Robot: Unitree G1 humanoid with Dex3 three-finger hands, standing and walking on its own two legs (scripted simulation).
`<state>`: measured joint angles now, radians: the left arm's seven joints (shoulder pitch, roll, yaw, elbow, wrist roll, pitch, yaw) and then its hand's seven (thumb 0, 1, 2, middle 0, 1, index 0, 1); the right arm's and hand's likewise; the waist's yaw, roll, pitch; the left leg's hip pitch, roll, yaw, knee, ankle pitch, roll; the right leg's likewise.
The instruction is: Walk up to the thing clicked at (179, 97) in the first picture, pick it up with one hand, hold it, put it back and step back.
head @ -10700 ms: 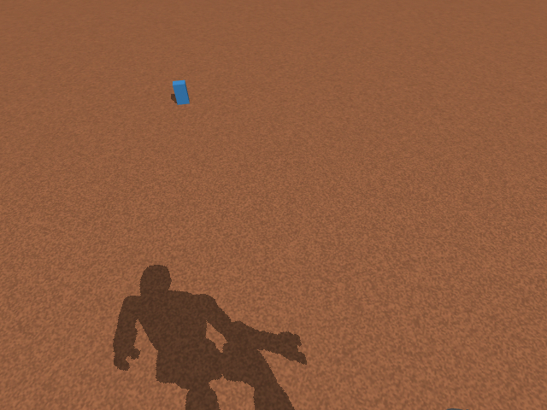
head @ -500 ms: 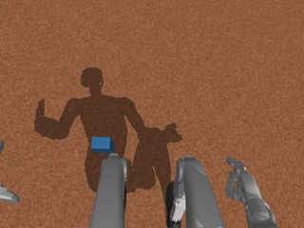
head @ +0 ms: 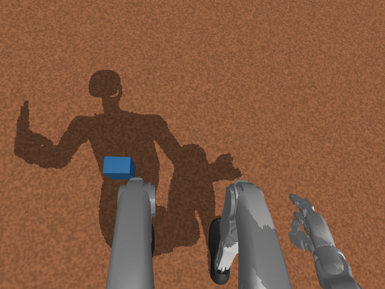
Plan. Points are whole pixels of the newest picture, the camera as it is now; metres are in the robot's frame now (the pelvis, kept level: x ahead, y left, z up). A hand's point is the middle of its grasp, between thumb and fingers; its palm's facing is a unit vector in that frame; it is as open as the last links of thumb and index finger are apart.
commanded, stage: go down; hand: left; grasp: from the side
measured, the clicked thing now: (121, 169) +0.38 +0.23 -0.38
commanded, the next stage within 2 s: none
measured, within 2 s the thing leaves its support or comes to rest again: neither
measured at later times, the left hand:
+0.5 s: hand out of the picture +0.28 +0.41 -0.06, palm faces +0.19 -0.97 -0.14, open 17.6 cm
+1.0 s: hand out of the picture +0.29 +0.41 -0.07, palm faces +0.19 -0.97 -0.13, open 17.6 cm
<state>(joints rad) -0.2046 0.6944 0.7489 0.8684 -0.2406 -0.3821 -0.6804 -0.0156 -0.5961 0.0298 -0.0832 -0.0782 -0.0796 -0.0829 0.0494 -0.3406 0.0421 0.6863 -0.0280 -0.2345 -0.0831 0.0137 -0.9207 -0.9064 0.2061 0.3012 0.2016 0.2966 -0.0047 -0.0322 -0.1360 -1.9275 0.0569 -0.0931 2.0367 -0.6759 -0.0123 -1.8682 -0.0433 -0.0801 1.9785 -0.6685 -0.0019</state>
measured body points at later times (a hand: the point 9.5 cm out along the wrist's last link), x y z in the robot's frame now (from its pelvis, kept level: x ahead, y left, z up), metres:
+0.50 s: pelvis -0.01 +0.00 -0.04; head +0.19 +0.06 +0.36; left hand +0.26 +0.46 -0.04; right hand +0.20 -0.26 -0.15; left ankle +0.08 +0.13 -0.42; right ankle +0.09 -0.13 -0.42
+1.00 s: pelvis -0.01 +0.00 -0.06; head +0.19 +0.06 +0.34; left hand +0.27 +0.47 -0.06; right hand +0.19 -0.27 -0.17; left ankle +0.08 +0.13 -0.42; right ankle +0.09 -0.13 -0.42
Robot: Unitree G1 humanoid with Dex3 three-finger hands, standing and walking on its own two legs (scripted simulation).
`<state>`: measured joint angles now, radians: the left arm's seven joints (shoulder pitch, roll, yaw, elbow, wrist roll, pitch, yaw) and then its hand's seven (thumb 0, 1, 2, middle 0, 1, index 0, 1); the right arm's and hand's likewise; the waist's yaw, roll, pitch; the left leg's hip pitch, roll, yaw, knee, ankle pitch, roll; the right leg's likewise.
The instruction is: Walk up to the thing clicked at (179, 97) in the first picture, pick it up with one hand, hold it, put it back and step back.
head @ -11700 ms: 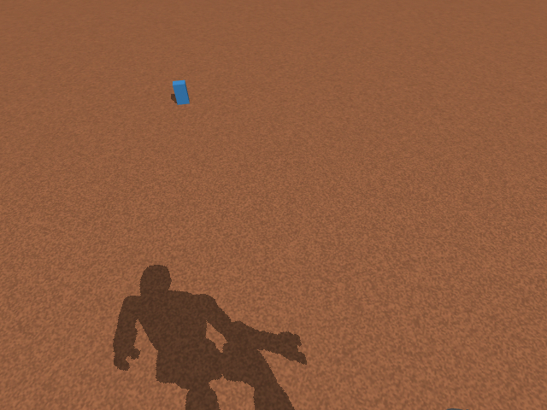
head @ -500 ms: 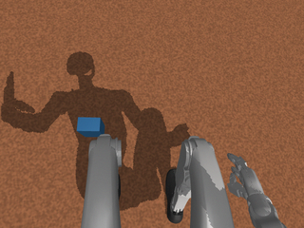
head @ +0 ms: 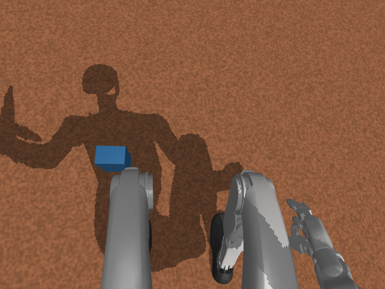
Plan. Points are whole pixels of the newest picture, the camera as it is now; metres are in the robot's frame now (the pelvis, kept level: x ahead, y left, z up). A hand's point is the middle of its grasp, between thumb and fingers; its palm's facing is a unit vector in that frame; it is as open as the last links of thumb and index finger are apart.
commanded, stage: go down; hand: left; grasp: from the side
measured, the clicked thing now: (115, 159) +0.38 +0.23 -0.32
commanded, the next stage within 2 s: none
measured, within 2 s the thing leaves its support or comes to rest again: neither
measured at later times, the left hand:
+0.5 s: hand out of the picture +0.30 +0.41 +0.00, palm faces +0.20 -0.97 -0.11, open 17.6 cm
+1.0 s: hand out of the picture +0.30 +0.41 -0.01, palm faces +0.19 -0.98 -0.09, open 17.5 cm
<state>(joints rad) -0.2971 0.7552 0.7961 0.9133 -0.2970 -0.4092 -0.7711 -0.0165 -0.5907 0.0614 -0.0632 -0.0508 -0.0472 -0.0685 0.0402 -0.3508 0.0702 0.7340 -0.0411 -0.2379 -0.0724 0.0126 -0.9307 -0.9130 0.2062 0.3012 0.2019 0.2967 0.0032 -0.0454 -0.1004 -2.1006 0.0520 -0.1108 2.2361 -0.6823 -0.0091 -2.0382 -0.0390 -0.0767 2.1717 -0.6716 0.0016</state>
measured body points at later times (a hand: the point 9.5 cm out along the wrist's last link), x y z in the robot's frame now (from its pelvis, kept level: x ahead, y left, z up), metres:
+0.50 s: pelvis +0.00 +0.00 +0.00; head +0.19 +0.06 +0.40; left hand +0.28 +0.46 +0.01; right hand +0.21 -0.26 -0.11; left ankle +0.09 +0.13 -0.35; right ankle +0.10 -0.12 -0.35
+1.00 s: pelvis +0.00 +0.00 -0.01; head +0.20 +0.06 +0.39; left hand +0.29 +0.46 +0.00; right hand +0.21 -0.27 -0.12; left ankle +0.09 +0.13 -0.35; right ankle +0.10 -0.12 -0.35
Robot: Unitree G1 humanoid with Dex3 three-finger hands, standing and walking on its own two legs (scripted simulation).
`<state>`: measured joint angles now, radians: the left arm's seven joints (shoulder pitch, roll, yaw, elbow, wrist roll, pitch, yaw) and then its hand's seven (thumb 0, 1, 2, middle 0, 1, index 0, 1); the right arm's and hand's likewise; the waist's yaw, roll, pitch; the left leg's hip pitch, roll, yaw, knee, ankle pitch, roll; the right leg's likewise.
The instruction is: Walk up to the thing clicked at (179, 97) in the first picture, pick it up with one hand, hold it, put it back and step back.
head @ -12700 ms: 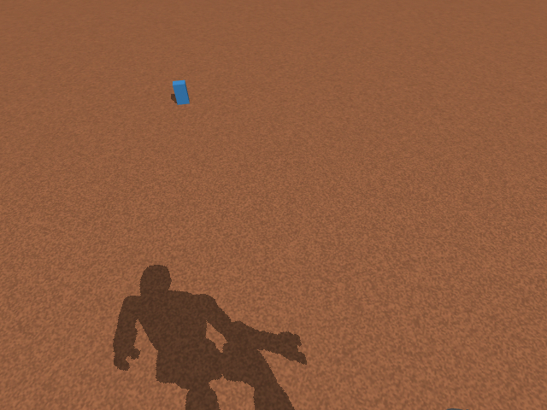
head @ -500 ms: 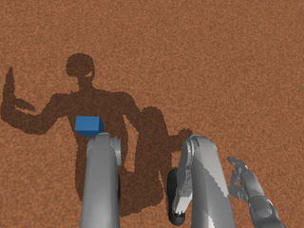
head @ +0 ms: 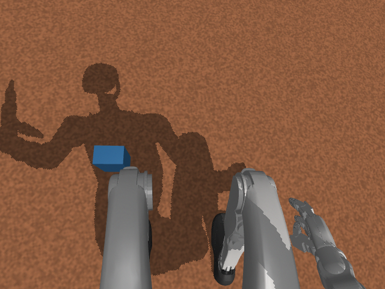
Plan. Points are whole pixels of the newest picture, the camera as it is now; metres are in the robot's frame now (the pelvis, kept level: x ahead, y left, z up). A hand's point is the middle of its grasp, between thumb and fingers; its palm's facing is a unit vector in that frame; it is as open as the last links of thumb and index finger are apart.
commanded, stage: go down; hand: left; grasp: from the side
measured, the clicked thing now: (113, 159) +0.38 +0.23 -0.30
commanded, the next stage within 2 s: none
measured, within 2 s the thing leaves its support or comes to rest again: neither
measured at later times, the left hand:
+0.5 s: hand out of the picture +0.30 +0.41 +0.01, palm faces +0.18 -0.98 -0.08, open 17.4 cm
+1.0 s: hand out of the picture +0.30 +0.41 +0.01, palm faces +0.17 -0.98 -0.08, open 17.4 cm
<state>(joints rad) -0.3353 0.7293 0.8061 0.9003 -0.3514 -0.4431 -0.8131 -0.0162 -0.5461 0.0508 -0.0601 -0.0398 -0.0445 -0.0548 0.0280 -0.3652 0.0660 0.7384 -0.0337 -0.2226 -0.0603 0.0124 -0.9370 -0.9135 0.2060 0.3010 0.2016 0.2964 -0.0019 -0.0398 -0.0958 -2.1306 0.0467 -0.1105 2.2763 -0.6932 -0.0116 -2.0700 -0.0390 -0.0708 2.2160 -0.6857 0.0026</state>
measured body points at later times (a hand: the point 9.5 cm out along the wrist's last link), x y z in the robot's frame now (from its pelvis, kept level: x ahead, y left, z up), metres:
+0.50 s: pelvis +0.00 +0.00 +0.00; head +0.20 +0.06 +0.40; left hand +0.29 +0.46 +0.02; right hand +0.21 -0.26 -0.11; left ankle +0.08 +0.13 -0.34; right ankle +0.10 -0.12 -0.34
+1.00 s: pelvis +0.00 +0.00 -0.01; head +0.19 +0.06 +0.39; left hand +0.29 +0.46 +0.01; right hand +0.21 -0.27 -0.12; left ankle +0.08 +0.13 -0.34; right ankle +0.10 -0.12 -0.34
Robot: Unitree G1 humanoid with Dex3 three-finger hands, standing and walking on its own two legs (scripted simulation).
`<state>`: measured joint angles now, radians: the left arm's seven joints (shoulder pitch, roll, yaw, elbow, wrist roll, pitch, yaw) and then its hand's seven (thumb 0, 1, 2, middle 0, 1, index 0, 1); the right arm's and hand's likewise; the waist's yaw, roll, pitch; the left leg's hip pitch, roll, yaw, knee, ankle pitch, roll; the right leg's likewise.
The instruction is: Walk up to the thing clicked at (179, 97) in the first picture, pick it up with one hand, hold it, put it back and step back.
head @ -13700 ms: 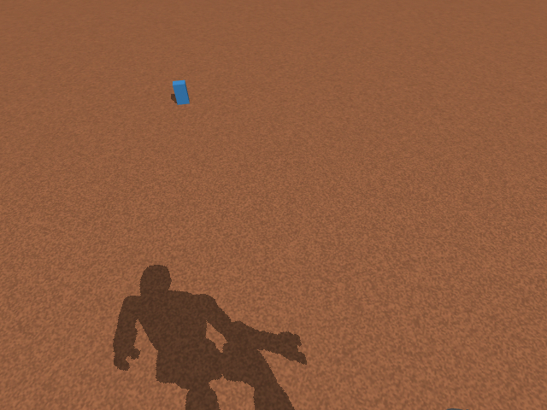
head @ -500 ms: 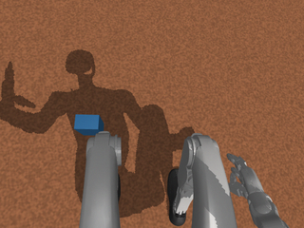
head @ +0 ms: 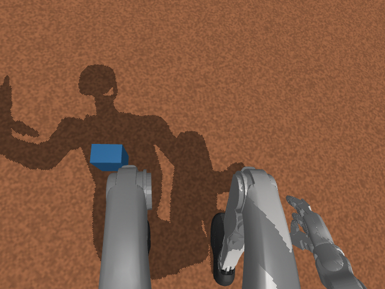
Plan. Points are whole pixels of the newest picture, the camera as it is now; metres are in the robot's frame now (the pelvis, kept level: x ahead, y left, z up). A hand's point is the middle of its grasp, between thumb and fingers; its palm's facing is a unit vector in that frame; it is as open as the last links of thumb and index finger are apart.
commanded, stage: go down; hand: left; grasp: from the side
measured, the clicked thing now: (111, 158) +0.38 +0.23 -0.29
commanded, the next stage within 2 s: none
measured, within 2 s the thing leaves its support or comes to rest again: neither
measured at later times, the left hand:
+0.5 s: hand out of the picture +0.31 +0.42 +0.01, palm faces +0.13 -0.99 -0.07, open 17.4 cm
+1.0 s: hand out of the picture +0.31 +0.42 +0.01, palm faces +0.12 -0.99 -0.07, open 17.4 cm
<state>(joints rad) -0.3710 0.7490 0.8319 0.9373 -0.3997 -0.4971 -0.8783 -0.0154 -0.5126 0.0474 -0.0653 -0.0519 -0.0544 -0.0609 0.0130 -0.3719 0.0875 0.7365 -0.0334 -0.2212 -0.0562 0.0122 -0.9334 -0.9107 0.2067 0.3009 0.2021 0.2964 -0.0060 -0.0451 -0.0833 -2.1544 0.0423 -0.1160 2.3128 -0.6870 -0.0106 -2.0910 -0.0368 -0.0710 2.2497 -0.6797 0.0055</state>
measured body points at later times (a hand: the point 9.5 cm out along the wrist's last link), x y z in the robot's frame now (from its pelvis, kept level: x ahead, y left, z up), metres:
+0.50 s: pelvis +0.00 +0.00 -0.01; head +0.19 +0.07 +0.39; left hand +0.29 +0.47 +0.02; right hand +0.21 -0.26 -0.10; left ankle +0.09 +0.13 -0.33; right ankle +0.10 -0.12 -0.33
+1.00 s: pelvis +0.00 +0.00 -0.01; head +0.20 +0.08 +0.39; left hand +0.30 +0.47 +0.02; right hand +0.21 -0.26 -0.10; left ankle +0.09 +0.13 -0.33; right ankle +0.10 -0.12 -0.33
